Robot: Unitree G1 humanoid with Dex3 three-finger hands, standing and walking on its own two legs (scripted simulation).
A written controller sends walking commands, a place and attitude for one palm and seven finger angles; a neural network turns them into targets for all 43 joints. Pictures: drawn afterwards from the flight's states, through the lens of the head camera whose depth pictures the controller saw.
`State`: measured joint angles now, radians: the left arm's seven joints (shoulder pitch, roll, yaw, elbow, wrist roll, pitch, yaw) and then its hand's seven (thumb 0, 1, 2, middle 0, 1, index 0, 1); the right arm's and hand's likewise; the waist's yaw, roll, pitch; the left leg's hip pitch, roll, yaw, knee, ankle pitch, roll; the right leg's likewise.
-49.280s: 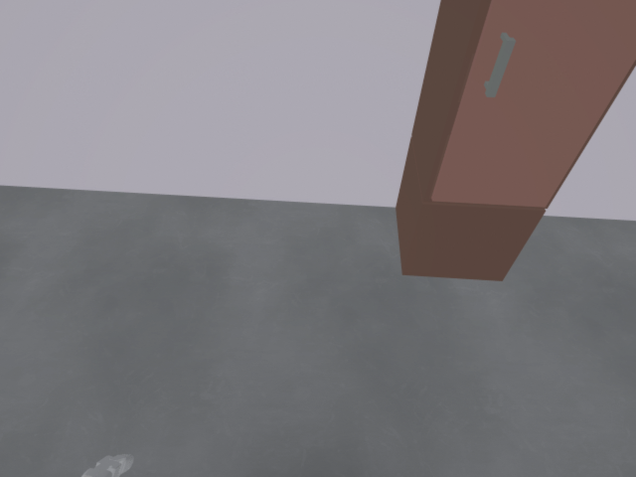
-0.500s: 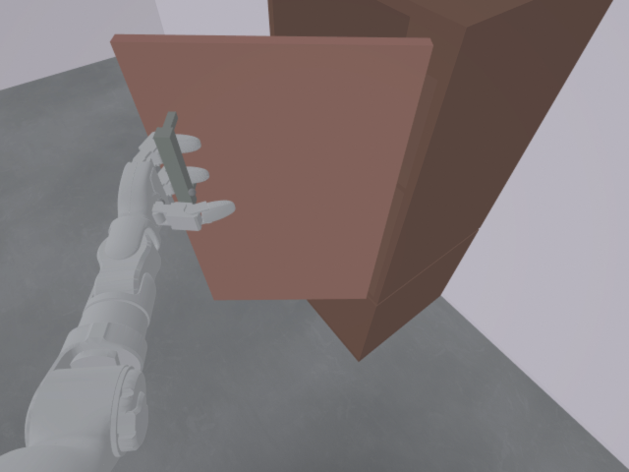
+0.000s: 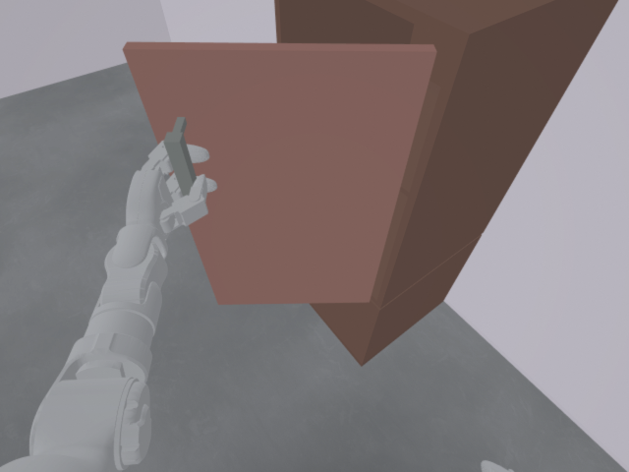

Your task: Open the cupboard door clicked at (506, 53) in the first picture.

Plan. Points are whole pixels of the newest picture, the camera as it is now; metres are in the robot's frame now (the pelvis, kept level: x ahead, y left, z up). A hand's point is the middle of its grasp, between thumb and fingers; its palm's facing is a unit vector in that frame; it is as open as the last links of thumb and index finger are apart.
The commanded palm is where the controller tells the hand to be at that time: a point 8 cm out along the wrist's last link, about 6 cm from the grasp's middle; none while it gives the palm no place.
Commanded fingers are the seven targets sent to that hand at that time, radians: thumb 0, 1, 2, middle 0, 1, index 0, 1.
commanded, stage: pull the door open along its arc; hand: left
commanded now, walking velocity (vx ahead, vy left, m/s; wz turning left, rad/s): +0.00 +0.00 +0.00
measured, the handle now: (188, 166) +0.49 +0.17 +0.12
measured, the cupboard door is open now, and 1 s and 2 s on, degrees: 54 96 98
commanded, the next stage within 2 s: open thumb and fingers to let go in 1.14 s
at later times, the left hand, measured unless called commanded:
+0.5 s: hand (215, 265) +0.33 +0.11 +0.11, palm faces +0.06 -0.99 +0.09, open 6.1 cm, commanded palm +0.28 +0.18 +0.11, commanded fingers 0.00 0.90 0.90 -0.40 -1.35 -0.40 -1.35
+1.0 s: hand (283, 333) +0.25 +0.03 +0.11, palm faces +0.28 -0.96 +0.02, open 6.1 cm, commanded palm +0.17 +0.06 +0.11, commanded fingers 0.00 0.90 0.90 -0.40 -1.35 -0.40 -1.35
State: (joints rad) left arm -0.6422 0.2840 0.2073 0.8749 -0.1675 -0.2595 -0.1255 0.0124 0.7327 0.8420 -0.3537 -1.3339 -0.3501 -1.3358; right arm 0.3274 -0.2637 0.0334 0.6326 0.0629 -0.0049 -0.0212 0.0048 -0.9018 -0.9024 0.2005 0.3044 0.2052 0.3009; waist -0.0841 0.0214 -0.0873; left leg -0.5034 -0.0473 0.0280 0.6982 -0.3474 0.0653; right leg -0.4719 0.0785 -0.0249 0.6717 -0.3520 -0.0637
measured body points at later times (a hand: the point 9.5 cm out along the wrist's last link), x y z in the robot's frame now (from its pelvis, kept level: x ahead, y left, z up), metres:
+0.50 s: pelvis +0.01 +0.00 +0.01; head +0.01 -0.01 +0.46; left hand +0.32 +0.17 +0.11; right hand +0.16 -0.24 -0.08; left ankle +0.00 +0.08 -0.72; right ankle -0.01 -0.08 -0.72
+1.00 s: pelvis +0.01 -0.04 +0.00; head -0.01 -0.07 +0.45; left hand +0.23 +0.08 +0.11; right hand +0.21 -0.24 -0.08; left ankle +0.00 +0.08 -0.72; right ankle -0.01 -0.08 -0.72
